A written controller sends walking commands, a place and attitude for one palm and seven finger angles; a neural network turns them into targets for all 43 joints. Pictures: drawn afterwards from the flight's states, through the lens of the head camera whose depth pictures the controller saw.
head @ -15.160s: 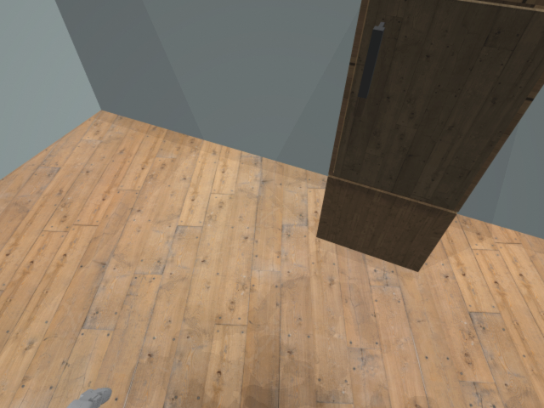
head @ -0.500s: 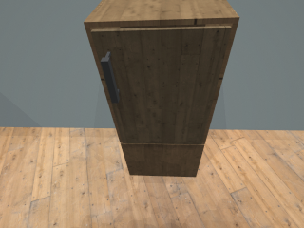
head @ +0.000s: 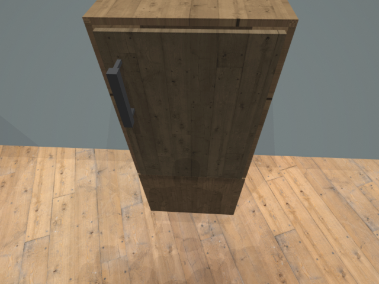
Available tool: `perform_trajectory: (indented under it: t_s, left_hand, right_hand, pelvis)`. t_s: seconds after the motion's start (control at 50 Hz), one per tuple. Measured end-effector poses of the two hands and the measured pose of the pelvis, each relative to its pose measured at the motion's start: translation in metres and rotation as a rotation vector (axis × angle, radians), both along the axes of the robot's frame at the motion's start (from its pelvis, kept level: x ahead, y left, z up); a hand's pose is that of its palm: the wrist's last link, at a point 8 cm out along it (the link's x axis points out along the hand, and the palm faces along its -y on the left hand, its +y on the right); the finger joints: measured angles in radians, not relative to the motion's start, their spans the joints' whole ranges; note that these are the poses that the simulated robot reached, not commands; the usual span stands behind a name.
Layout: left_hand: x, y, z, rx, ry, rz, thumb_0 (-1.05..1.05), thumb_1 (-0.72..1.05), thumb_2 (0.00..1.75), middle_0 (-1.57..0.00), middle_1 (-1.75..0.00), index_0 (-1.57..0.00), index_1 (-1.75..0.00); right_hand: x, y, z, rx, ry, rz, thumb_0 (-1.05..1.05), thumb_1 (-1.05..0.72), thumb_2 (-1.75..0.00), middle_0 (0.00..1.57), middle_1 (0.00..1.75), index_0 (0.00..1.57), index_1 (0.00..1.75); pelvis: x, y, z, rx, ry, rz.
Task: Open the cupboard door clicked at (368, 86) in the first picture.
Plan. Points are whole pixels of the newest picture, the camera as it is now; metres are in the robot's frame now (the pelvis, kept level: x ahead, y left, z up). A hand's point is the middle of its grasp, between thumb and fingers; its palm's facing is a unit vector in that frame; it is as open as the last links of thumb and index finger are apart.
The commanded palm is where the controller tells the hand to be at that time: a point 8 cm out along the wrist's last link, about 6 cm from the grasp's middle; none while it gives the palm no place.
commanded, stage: come to a stop and stand still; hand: left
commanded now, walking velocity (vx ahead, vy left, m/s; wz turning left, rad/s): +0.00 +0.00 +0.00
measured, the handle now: (124, 95) +0.54 +0.20 +0.10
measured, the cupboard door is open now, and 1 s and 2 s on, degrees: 0 0 0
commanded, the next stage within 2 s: look again from close up in 0.68 s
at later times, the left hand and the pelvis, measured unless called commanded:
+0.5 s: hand out of the picture +0.06 +0.17 -0.17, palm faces +0.01 -0.97 -0.24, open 7.4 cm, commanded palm none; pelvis +0.03 -0.02 +0.00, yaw +0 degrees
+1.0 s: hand out of the picture +0.05 +0.16 -0.17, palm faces +0.04 -0.97 -0.23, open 7.4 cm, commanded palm none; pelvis +0.04 -0.02 +0.00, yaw +1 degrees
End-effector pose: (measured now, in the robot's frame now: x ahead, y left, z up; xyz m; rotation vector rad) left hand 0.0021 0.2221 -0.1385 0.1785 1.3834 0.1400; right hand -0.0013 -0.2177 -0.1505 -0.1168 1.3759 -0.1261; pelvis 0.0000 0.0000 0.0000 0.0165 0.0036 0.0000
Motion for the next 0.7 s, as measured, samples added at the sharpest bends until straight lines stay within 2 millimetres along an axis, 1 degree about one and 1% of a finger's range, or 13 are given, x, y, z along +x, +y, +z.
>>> perform_trajectory:
  t_s: [0.18, 0.32, 0.5, 0.7]
  left_hand:
    - [0.025, -0.001, 0.001, 0.015, -0.029, 0.001, 0.01, 0.91, 0.90, -0.20, -0.30, -0.20, -0.30]
    - [0.042, -0.001, 0.002, 0.024, -0.050, 0.001, 0.01, 0.91, 0.90, -0.20, -0.30, -0.20, -0.30]
    - [0.056, -0.001, 0.004, 0.036, -0.064, 0.006, 0.01, 0.91, 0.90, -0.20, -0.30, -0.20, -0.30]
    - [0.058, -0.005, 0.004, 0.036, -0.059, 0.017, 0.01, 0.91, 0.90, -0.20, -0.30, -0.20, -0.30]
  right_hand:
    - [0.041, -0.015, 0.002, -0.025, -0.052, 0.019, 0.01, -0.92, -0.90, 0.20, 0.30, 0.20, 0.30]
    - [0.061, -0.024, 0.004, -0.038, -0.070, 0.031, 0.01, -0.91, -0.90, 0.20, 0.30, 0.20, 0.30]
    - [0.071, -0.030, 0.004, -0.042, -0.061, 0.039, 0.01, -0.91, -0.90, 0.20, 0.30, 0.20, 0.30]
    - [0.070, -0.035, 0.004, -0.046, -0.038, 0.039, 0.01, -0.91, -0.90, 0.20, 0.30, 0.20, 0.30]
  pelvis:
    - [0.015, -0.007, 0.001, 0.002, 0.001, 0.000]
    - [0.025, -0.012, 0.001, 0.003, 0.001, 0.003]
    - [0.034, -0.017, 0.001, 0.004, 0.001, 0.008]
    - [0.039, -0.022, 0.002, 0.003, -0.002, 0.012]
